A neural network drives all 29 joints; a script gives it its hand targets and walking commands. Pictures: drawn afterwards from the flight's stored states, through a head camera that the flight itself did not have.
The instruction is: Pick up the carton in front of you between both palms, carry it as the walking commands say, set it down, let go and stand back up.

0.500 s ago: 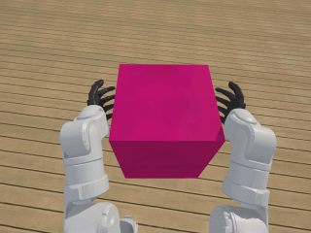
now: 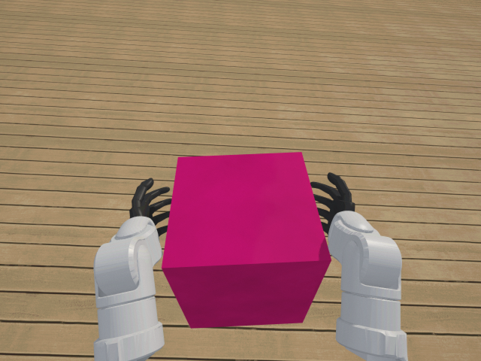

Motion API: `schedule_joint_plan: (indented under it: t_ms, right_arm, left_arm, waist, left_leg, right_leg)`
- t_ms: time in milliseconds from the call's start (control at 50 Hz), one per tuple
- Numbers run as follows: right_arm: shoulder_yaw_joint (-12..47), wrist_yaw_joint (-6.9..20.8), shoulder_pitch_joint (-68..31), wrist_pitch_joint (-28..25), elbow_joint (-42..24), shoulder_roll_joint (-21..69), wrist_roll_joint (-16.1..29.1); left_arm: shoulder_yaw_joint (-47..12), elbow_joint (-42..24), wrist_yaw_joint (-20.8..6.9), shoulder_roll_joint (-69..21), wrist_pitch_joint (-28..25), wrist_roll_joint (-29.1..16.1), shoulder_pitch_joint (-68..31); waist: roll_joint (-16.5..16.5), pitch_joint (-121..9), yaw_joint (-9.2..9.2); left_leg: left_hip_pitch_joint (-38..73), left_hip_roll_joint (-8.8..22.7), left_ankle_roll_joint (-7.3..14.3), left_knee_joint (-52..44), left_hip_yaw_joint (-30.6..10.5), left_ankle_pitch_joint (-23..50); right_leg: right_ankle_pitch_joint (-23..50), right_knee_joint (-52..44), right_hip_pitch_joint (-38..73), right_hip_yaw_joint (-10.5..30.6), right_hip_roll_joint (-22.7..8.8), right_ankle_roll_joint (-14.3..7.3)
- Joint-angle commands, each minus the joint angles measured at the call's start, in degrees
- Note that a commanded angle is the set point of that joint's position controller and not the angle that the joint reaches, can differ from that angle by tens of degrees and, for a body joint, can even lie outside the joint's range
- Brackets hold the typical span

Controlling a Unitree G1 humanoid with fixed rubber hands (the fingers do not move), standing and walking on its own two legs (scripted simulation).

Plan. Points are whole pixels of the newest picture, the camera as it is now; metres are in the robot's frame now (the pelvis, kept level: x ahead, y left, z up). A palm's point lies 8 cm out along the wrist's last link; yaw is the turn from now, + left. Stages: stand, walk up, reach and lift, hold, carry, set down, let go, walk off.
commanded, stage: carry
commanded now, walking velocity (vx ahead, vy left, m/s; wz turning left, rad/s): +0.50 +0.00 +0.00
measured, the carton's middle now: (243, 244) +0.31 +0.01 +0.02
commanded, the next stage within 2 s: none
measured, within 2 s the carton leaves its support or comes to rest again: neither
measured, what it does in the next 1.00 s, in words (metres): walks ahead: right foot, then left foot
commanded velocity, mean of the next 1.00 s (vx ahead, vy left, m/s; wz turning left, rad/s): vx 0.50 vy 0.00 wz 0.00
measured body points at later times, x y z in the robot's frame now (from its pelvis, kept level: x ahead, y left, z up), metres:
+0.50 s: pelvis +0.34 +0.04 -0.02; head +0.29 +0.06 +0.43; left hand +0.57 +0.20 +0.07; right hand +0.58 -0.10 +0.09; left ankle +0.43 +0.12 -0.74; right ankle +0.16 -0.10 -0.68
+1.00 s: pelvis +0.66 +0.02 -0.02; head +0.62 +0.02 +0.43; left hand +0.88 +0.18 +0.06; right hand +0.90 -0.13 +0.06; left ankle +0.44 +0.11 -0.73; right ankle +0.79 -0.08 -0.74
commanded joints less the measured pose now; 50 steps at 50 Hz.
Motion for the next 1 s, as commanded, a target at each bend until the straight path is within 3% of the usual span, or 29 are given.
schedule_joint_plan:
  t_ms: [0,20,40,60,100,120,160,200,260,360,380,400,420,440,460,480,500,540,580,620,680,700,780,800,840,880,940,960,980]
  right_arm:
    - [34.2,1.4,-14.0,-0.8,-7.1,43.6,8.8]
    - [35.7,1.4,-15.3,-0.5,-11.6,43.8,9.7]
    - [37.9,1.7,-13.7,0.6,-14.1,43.9,11.7]
    - [39.4,1.8,-10.4,1.0,-14.9,44.7,11.4]
    - [39.8,2.8,-9.6,1.1,-19.2,45.3,13.0]
    - [40.7,3.0,-8.2,1.1,-19.7,47.2,13.4]
    - [42.0,3.2,-5.4,0.3,-23.4,48.3,13.1]
    - [43.1,3.0,-0.4,0.1,-25.8,49.5,12.8]
    - [42.8,2.2,0.7,0.5,-27.5,43.1,11.8]
    - [42.2,1.3,2.0,4.3,-30.1,33.5,13.0]
    - [40.4,0.8,3.7,5.2,-28.6,32.4,12.6]
    - [38.8,0.4,5.4,5.9,-25.7,31.0,12.4]
    - [37.6,0.0,7.2,6.2,-24.2,29.1,10.4]
    - [36.7,-0.4,4.9,6.3,-25.0,28.1,10.1]
    - [35.9,-0.3,5.8,6.9,-22.6,29.8,11.2]
    - [37.3,0.0,3.7,6.5,-23.2,32.2,12.2]
    - [37.6,0.4,3.1,6.4,-22.1,34.4,10.7]
    - [40.0,1.7,-0.2,5.3,-23.0,38.1,12.6]
    - [42.2,3.0,-1.4,4.1,-23.5,40.0,15.1]
    - [42.0,3.6,-0.9,3.4,-23.1,39.7,15.1]
    - [40.9,3.0,0.7,3.4,-23.0,36.5,13.7]
    - [40.4,2.6,1.4,3.4,-23.2,35.4,13.7]
    - [40.3,2.1,3.8,3.3,-23.9,35.3,12.2]
    - [40.2,1.8,5.2,3.5,-23.0,35.1,13.0]
    - [40.4,1.5,4.0,3.6,-26.4,33.9,13.2]
    - [39.5,1.1,5.2,3.9,-24.6,33.3,13.2]
    - [40.4,0.9,5.7,3.7,-26.2,32.8,12.1]
    - [40.9,1.0,6.9,3.6,-25.2,32.8,11.5]
    - [41.5,1.0,5.7,3.6,-27.3,30.8,12.1]
  left_arm:
    - [-40.9,-7.9,-1.0,-45.6,-0.3,-11.9,-21.4]
    - [-40.4,-11.5,-1.1,-43.2,-0.2,-10.1,-16.7]
    - [-38.9,-13.2,-1.0,-41.6,-0.1,-10.6,-14.2]
    - [-38.7,-15.4,-0.8,-42.7,0.2,-9.6,-11.6]
    - [-40.0,-18.1,-1.9,-45.0,0.6,-10.4,-7.6]
    - [-41.1,-18.8,-2.8,-46.0,0.9,-11.7,-8.4]
    - [-42.7,-22.4,-4.4,-47.6,0.4,-13.6,-7.1]
    - [-43.7,-25.8,-5.3,-46.9,0.5,-15.0,-3.8]
    - [-44.5,-25.7,-5.3,-42.2,1.2,-14.3,0.3]
    - [-42.5,-27.8,-2.5,-31.7,3.8,-12.9,4.8]
    - [-42.3,-28.3,-2.2,-30.5,4.6,-13.7,2.6]
    - [-42.3,-27.2,-1.6,-29.1,5.4,-13.2,3.2]
    - [-42.5,-26.6,-1.4,-28.0,6.2,-13.6,2.1]
    - [-41.5,-29.1,-1.4,-26.5,6.7,-13.2,1.2]
    - [-43.0,-28.8,-1.4,-27.0,7.3,-13.5,0.8]
    - [-42.8,-27.7,-1.5,-29.2,7.2,-13.3,-1.0]
    - [-42.4,-23.6,-1.5,-31.5,6.9,-12.4,0.1]
    - [-41.4,-20.2,-2.4,-35.9,5.8,-11.0,1.2]
    - [-41.6,-19.3,-2.5,-38.2,4.6,-10.4,1.2]
    - [-42.2,-21.9,-2.1,-39.6,3.2,-10.0,0.0]
    - [-41.3,-19.3,-1.3,-37.7,3.7,-9.0,2.9]
    - [-42.0,-21.0,-1.1,-36.7,3.8,-9.0,2.3]
    - [-44.7,-23.8,-1.3,-35.0,3.6,-11.1,2.2]
    - [-42.9,-24.4,-1.1,-34.3,3.7,-11.2,3.7]
    - [-43.5,-26.5,-1.3,-34.0,3.8,-11.9,3.4]
    - [-42.8,-24.9,-1.0,-32.2,4.3,-11.6,3.2]
    - [-42.3,-25.0,-1.6,-32.9,3.8,-12.2,6.1]
    - [-41.8,-23.7,-1.5,-31.6,3.6,-11.2,6.7]
    - [-41.7,-23.8,-1.6,-31.6,3.4,-11.0,8.9]
  waist:
    - [9.8,-17.9,-0.17]
    - [5.3,-23.4,1.88]
    - [-12.2,-26.2,1.61]
    - [-14.2,-24.1,1.76]
    - [-2.8,-20.0,1.89]
    - [-1.9,-16.7,1.31]
    - [-6.4,-15.2,0.75]
    - [-6.3,-13.5,0.39]
    - [-6.5,-9.5,0.98]
    - [-9.9,-5.6,0.60]
    - [-9.4,-6.7,-0.40]
    - [-3.6,-9.4,-0.90]
    - [2.9,-9.8,-1.71]
    - [17.0,-14.3,-1.87]
    - [16.3,-11.2,-1.66]
    - [14.9,-11.0,-1.42]
    - [9.0,-11.9,-1.10]
    - [2.8,-8.1,-0.40]
    - [7.3,-9.1,-0.19]
    - [7.5,-7.2,-0.32]
    - [5.9,-3.3,-0.72]
    - [6.6,-4.3,-0.28]
    - [8.4,-2.0,-0.88]
    - [6.0,-2.5,-1.01]
    - [8.9,-0.7,-0.36]
    - [8.7,2.6,-1.56]
    - [8.7,-5.4,0.20]
    - [7.4,-10.8,0.62]
    - [1.5,-13.4,2.49]
  left_leg:
    - [1.6,7.7,0.8,20.7,3.1,50.6]
    - [-9.2,6.6,-1.0,32.3,3.2,37.0]
    - [-29.2,-0.8,-2.1,46.8,1.8,14.8]
    - [-41.3,-2.5,-1.7,55.2,-4.0,-7.6]
    - [-43.7,2.5,0.1,57.3,-6.7,-6.4]
    - [-42.7,5.0,0.5,51.6,-6.5,-2.8]
    - [-38.7,4.0,-0.5,41.2,-4.7,1.6]
    - [-33.8,3.3,-1.2,31.3,-2.0,2.0]
    - [-32.0,1.7,-0.6,20.7,2.2,12.1]
    - [-22.8,0.8,1.1,13.3,6.4,19.5]
    - [-15.7,-0.8,1.4,12.9,8.4,16.2]
    - [-5.6,-2.0,1.8,12.3,8.7,9.4]
    - [-0.6,3.9,3.0,8.3,-2.1,3.2]
    - [9.2,18.8,10.3,1.9,-27.8,-8.3]
    - [6.5,22.3,13.1,-5.6,-38.4,-7.2]
    - [5.4,23.1,13.0,-5.4,-36.2,-3.7]
    - [2.3,21.2,11.8,-4.8,-29.7,0.4]
    - [-7.8,17.9,7.9,-6.3,-19.5,1.4]
    - [-6.7,14.7,5.6,-7.4,-12.7,-0.8]
    - [-8.3,13.9,6.6,-10.0,-8.4,-0.7]
    - [-7.1,12.8,6.0,-11.8,-4.6,3.0]
    - [-3.2,12.9,6.3,-11.6,-7.0,2.9]
    - [2.0,12.8,6.6,-9.2,-2.0,17.8]
    - [3.6,12.1,7.1,-7.7,-1.4,21.4]
    - [2.9,12.8,6.9,-8.3,-0.2,24.2]
    - [4.5,11.2,7.2,-5.9,0.4,31.2]
    - [3.8,11.6,4.0,9.0,4.2,49.4]
    - [-0.3,8.4,2.7,20.5,7.6,50.2]
    - [-13.3,5.5,0.2,36.8,7.1,35.7]
  right_leg:
    - [2.5,-7.1,22.6,-2.3,2.0,-2.2]
    - [4.1,-4.2,36.1,7.6,-6.3,-4.2]
    - [11.9,-4.2,50.9,32.4,-20.3,-11.6]
    - [15.6,-6.3,53.5,35.8,-21.4,-16.0]
    - [15.4,-6.9,45.0,28.9,-20.2,-13.5]
    - [9.7,-10.6,39.9,24.9,-19.5,-10.8]
    - [5.8,-12.9,34.7,16.1,-16.2,-6.8]
    - [5.3,-14.9,30.5,11.5,-14.9,-8.0]
    - [13.0,-13.9,29.3,4.4,-11.6,-6.0]
    - [14.8,-9.6,27.4,1.3,-11.2,-4.4]
    - [13.8,-4.1,25.1,-0.8,-9.2,-3.4]
    - [13.6,5.8,19.6,-2.1,-7.5,-2.4]
    - [7.1,18.1,13.0,-3.9,-5.0,-0.4]
    - [-9.4,32.9,-1.1,-0.6,0.7,2.0]
    - [-23.6,42.5,-8.2,5.4,1.7,0.3]
    - [-21.7,47.0,-11.0,9.7,-1.1,-1.2]
    - [-18.3,48.0,-11.0,10.5,-3.7,-1.7]
    - [-10.9,40.4,-7.5,12.0,-6.9,-1.0]
    - [-7.4,35.3,-7.0,8.6,-5.5,-0.1]
    - [-5.2,30.8,-8.6,6.8,-5.9,0.8]
    - [0.8,20.6,-10.9,4.3,-5.5,2.2]
    - [1.4,20.0,-12.1,4.8,-5.5,2.6]
    - [4.2,12.3,-14.0,2.9,-5.6,1.7]
    - [4.8,10.1,-13.7,2.1,-4.8,1.4]
    - [3.8,7.1,-10.0,2.6,-5.1,0.7]
    - [1.5,5.9,-8.7,-2.4,-2.2,-0.5]
    - [-1.4,0.2,9.2,-5.2,1.7,-1.9]
    - [-2.4,-0.9,21.7,-7.1,3.6,-2.3]
    - [-9.8,-4.7,33.2,10.6,-7.1,-4.7]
